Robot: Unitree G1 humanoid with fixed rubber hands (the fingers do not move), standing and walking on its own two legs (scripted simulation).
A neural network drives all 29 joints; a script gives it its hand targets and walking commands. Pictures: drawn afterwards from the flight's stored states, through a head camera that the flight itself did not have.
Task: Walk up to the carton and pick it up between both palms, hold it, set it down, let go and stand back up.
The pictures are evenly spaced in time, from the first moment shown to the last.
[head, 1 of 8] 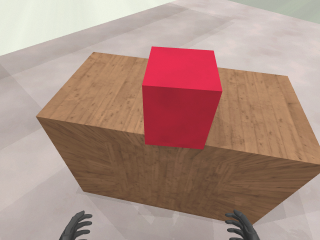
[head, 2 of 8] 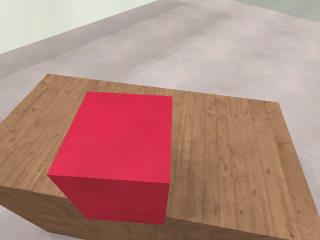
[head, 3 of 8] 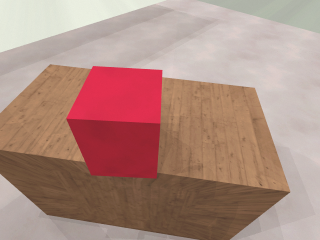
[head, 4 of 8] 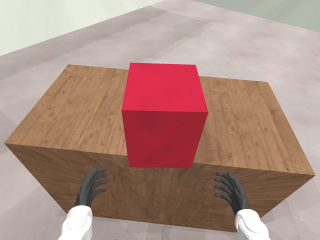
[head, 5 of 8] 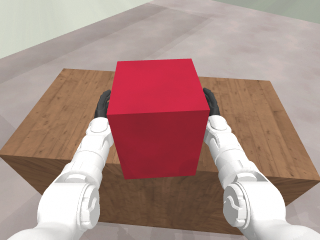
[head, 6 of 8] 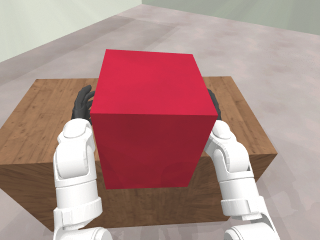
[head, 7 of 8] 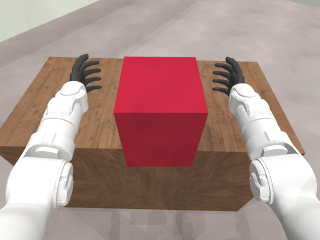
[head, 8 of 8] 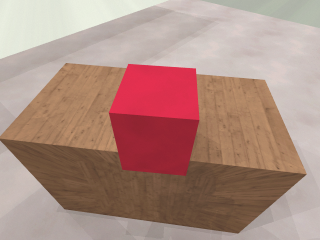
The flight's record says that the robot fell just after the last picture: no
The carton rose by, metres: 0.12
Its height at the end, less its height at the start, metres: +0.00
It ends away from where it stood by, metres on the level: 0.04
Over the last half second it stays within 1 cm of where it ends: yes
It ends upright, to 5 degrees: yes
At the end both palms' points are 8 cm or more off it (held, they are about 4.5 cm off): yes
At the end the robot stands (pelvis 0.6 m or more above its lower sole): yes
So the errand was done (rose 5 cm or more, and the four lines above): yes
